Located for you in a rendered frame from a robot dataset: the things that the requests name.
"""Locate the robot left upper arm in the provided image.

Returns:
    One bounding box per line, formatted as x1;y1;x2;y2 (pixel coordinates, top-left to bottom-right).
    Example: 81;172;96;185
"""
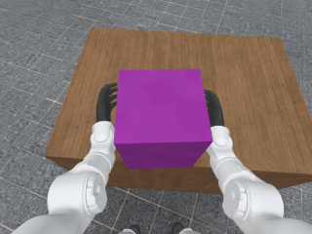
11;171;107;234

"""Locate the robot left forearm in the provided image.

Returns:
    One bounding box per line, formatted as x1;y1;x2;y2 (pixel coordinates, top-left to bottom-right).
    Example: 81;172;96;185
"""
47;121;116;210

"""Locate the left robot hand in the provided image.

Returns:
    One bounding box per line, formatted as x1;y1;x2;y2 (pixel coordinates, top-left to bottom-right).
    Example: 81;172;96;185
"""
96;82;118;123

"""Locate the right robot foot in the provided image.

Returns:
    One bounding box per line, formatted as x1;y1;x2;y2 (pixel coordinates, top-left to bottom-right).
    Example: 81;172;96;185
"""
172;222;184;234

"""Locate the robot right forearm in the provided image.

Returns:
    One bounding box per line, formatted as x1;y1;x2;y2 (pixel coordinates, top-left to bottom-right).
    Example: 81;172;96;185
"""
206;126;284;214

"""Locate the robot foot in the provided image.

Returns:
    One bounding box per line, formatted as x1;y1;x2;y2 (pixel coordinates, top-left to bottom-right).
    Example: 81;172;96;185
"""
129;224;141;234
172;222;184;234

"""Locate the carton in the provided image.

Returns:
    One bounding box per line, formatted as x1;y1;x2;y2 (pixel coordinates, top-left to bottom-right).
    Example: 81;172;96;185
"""
113;68;214;170

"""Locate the right robot hand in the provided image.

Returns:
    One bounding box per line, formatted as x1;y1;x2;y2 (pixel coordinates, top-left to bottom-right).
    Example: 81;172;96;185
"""
204;89;225;127

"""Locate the left robot foot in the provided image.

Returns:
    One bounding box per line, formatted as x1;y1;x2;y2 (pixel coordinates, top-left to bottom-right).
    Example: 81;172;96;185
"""
129;224;141;234

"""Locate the robot right upper arm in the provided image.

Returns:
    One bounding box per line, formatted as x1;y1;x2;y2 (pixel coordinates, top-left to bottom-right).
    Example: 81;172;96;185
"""
222;177;312;234

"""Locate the pedestal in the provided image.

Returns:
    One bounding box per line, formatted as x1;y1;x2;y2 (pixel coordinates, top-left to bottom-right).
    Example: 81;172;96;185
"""
44;27;312;195

